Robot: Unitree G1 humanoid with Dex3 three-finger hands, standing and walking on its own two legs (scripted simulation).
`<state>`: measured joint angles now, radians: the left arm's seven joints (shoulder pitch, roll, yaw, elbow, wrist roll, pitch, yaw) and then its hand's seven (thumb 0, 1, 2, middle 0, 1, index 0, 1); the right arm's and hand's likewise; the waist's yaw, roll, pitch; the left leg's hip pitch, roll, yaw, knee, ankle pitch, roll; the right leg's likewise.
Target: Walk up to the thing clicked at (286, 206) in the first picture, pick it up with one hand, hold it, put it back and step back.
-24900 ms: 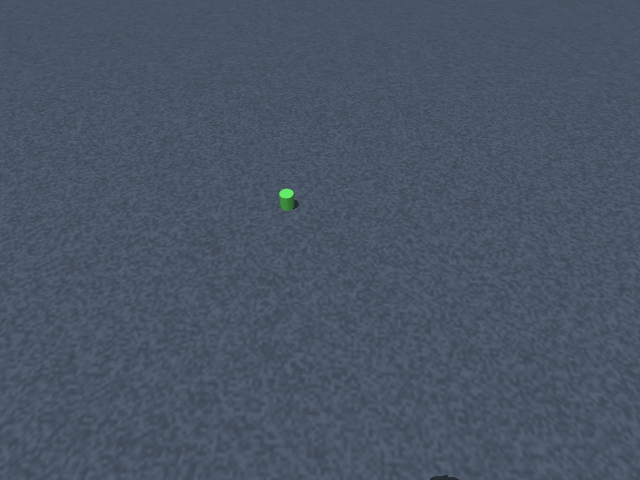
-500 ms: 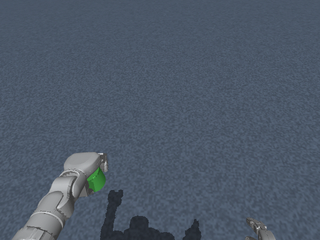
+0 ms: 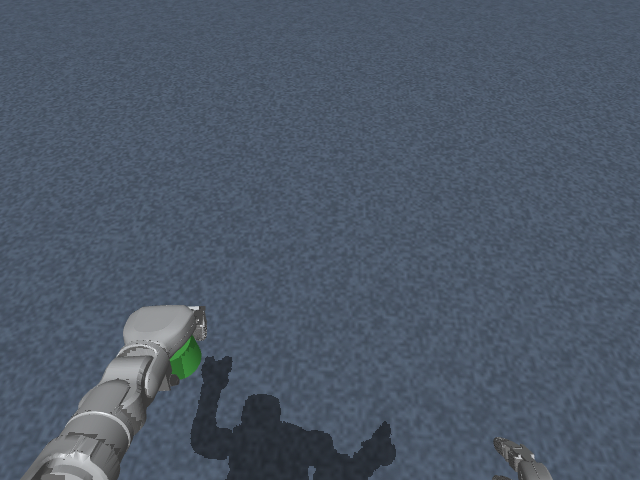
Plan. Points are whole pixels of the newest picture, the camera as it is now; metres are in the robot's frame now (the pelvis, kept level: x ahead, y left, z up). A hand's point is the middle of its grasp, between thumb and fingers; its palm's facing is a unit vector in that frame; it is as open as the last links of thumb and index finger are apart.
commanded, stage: crouch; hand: left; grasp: from above
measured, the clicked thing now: (174, 350) +0.32 +0.23 -0.09
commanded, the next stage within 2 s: lower in 1.60 s
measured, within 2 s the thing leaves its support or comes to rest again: neither
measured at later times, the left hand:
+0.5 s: hand (205, 375) +0.36 +0.24 -0.32, palm faces -0.44 +0.02 -0.90, open 9.2 cm
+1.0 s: hand (217, 392) +0.38 +0.26 -0.49, palm faces -0.45 -0.02 -0.89, open 9.2 cm
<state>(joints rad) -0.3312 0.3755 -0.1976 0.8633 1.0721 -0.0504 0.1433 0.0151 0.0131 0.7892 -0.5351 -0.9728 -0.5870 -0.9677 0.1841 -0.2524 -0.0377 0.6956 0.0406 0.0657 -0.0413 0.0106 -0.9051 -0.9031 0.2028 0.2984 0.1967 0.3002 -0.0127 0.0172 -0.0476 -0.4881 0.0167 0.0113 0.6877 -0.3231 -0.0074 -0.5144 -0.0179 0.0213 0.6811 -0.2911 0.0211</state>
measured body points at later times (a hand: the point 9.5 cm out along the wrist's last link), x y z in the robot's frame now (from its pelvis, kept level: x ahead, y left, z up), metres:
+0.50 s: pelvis -0.05 +0.02 -0.20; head +0.12 +0.02 +0.22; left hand +0.38 +0.24 -0.27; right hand -0.01 -0.26 -0.33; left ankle +0.01 +0.13 -0.72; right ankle +0.03 -0.13 -0.72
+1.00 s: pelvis -0.07 +0.01 -0.33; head +0.16 +0.05 +0.06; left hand +0.40 +0.26 -0.44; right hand +0.01 -0.28 -0.45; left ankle +0.01 +0.13 -0.72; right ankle +0.03 -0.13 -0.72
